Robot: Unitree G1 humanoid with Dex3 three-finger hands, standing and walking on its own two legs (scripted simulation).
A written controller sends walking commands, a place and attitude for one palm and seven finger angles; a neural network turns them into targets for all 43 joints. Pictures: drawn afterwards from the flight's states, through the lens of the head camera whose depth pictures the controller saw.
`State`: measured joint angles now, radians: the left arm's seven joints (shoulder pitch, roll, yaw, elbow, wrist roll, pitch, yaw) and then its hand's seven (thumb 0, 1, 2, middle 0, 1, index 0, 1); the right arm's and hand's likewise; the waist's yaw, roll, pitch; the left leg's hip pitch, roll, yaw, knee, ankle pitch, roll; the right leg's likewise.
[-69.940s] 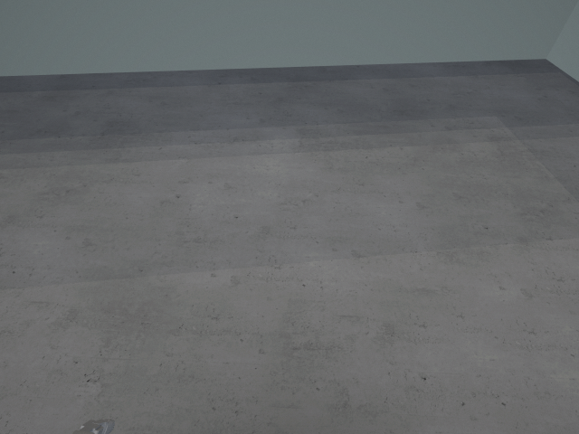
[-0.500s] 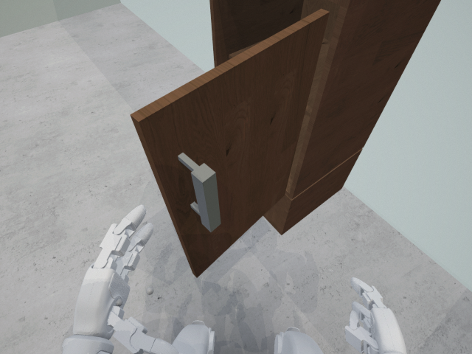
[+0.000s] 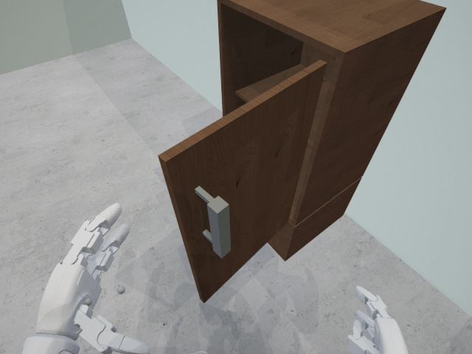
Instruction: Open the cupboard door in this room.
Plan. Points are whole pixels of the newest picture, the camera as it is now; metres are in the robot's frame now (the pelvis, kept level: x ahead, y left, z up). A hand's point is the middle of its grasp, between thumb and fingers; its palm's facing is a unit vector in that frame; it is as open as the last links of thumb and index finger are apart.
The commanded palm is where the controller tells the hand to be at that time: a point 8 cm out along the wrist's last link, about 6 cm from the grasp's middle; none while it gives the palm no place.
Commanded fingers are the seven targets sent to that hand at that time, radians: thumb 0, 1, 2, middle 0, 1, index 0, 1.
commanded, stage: draw the hand back to the body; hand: left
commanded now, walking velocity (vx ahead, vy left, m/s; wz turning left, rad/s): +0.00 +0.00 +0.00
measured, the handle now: (212, 222) +0.34 +0.07 +0.03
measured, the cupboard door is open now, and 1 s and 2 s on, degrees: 97 97 97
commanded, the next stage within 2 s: step back with the hand held close in 1.06 s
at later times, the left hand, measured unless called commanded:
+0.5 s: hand (43, 241) +0.21 +0.25 +0.18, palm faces +0.33 -0.85 -0.40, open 11.2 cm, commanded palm +0.17 +0.29 +0.20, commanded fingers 0.00 0.62 0.78 -0.19 -0.30 -0.19 -0.30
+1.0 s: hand (18, 228) +0.21 +0.26 +0.21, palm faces +0.42 -0.82 -0.39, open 7.4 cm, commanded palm +0.16 +0.30 +0.23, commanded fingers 0.00 0.90 0.90 -0.20 -0.30 -0.20 -0.30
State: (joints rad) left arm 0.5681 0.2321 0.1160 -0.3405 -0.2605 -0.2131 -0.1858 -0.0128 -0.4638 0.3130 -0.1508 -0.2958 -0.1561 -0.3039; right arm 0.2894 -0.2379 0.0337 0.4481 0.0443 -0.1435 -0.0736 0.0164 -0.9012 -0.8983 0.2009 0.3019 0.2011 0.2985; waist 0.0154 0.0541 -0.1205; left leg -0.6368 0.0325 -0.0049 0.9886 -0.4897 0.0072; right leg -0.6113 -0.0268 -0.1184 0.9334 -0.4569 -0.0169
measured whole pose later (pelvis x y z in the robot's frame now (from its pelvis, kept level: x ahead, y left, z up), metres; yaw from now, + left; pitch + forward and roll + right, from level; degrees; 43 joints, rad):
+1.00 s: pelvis +0.01 +0.00 +0.06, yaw -3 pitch -6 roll -1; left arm 0.47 0.32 0.32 -0.38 -0.05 -0.07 0.11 0.01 0.88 0.89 -0.21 -0.30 -0.21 -0.31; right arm 0.20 -0.23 0.02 0.65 0.00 -0.12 -0.08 0.02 -0.90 -0.90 0.20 0.30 0.20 0.30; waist 0.07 0.06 0.04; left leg -0.06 0.02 0.06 0.41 -0.25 0.01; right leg -0.07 -0.01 -0.06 0.38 -0.21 -0.01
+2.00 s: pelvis -0.09 +0.03 +0.04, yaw -2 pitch -1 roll -1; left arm 0.51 0.37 0.43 -0.52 -0.01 -0.23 0.17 0.01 0.89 0.90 -0.21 -0.30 -0.22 -0.31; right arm 0.22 -0.21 0.01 0.59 0.00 -0.10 -0.08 0.02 -0.90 -0.90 0.20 0.30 0.20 0.30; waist 0.01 0.00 0.06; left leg -0.43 0.00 0.06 0.67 -0.31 0.04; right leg -0.41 -0.02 -0.02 0.58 -0.15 0.01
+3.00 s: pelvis -0.24 +0.06 +0.04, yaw -5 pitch +0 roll -2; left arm 0.60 0.48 0.43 -0.68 -0.07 -0.19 0.13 0.01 0.89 0.90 -0.21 -0.30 -0.22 -0.31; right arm 0.16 -0.14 0.04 0.64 -0.03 -0.12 -0.06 0.01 -0.90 -0.90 0.20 0.30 0.20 0.30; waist 0.04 -0.04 0.02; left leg -0.61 -0.03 -0.01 0.76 -0.24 -0.05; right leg -0.15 0.08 -0.05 0.53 -0.37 -0.09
